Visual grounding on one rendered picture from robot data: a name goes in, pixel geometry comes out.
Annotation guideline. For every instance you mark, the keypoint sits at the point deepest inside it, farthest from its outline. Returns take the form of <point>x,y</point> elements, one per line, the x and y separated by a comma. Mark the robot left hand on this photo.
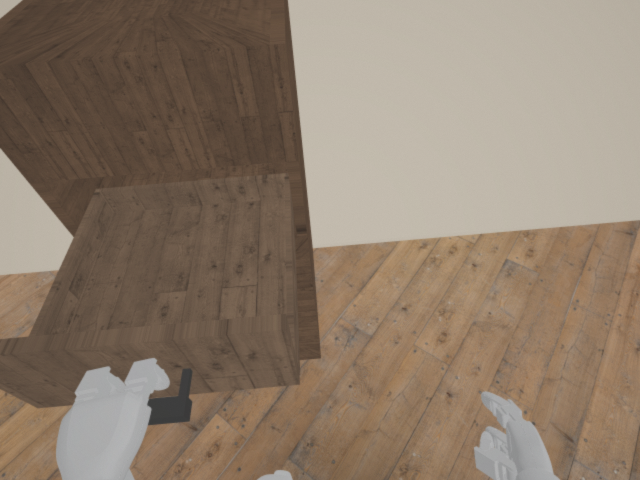
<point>101,434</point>

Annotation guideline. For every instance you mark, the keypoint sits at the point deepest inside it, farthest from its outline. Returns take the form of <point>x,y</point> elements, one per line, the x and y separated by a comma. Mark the robot right hand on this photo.
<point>521,448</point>

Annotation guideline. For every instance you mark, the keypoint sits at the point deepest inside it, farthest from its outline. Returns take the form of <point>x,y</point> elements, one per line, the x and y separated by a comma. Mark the cabinet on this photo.
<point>113,93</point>

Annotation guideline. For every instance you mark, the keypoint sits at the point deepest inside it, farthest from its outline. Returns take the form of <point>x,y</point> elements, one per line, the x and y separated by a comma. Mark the left robot shin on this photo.
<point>282,472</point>

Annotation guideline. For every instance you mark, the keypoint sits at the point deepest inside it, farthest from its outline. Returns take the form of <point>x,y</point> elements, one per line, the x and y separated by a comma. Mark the drawer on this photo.
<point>196,274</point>

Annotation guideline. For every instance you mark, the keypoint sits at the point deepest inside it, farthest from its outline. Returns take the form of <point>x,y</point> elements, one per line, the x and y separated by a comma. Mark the handle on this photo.
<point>173,409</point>

